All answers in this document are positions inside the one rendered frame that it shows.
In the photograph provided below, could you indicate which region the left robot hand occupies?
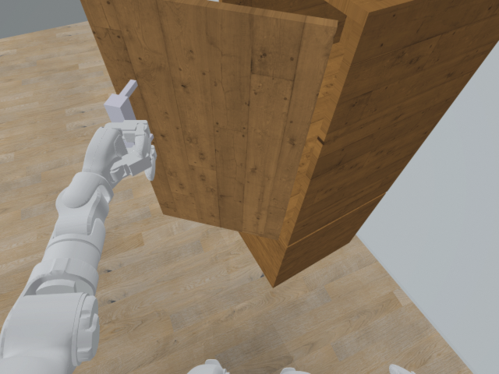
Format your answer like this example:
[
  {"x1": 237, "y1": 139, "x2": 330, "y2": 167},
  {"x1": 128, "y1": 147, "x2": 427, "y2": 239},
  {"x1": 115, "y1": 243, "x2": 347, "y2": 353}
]
[{"x1": 82, "y1": 120, "x2": 157, "y2": 189}]

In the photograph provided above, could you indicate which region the handle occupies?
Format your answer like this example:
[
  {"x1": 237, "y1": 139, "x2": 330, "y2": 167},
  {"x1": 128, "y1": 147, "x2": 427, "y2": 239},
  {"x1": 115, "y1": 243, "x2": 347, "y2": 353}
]
[{"x1": 104, "y1": 79, "x2": 154, "y2": 148}]

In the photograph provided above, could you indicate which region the cupboard door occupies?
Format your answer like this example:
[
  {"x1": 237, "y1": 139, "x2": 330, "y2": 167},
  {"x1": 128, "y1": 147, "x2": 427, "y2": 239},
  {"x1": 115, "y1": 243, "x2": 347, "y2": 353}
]
[{"x1": 80, "y1": 0, "x2": 338, "y2": 240}]

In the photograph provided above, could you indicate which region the robot left shin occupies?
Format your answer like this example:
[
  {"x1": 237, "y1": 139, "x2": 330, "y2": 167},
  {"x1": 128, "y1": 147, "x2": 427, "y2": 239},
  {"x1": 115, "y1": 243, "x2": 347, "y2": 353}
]
[{"x1": 205, "y1": 359, "x2": 221, "y2": 366}]

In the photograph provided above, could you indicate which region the robot left forearm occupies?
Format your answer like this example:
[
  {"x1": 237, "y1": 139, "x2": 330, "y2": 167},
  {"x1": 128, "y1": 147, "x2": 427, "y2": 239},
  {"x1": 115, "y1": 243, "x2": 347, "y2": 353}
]
[{"x1": 0, "y1": 171, "x2": 114, "y2": 359}]

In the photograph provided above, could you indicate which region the left robot upper arm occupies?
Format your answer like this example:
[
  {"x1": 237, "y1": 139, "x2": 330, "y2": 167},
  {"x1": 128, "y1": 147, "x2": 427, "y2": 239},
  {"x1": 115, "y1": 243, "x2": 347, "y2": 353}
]
[{"x1": 0, "y1": 292, "x2": 100, "y2": 374}]

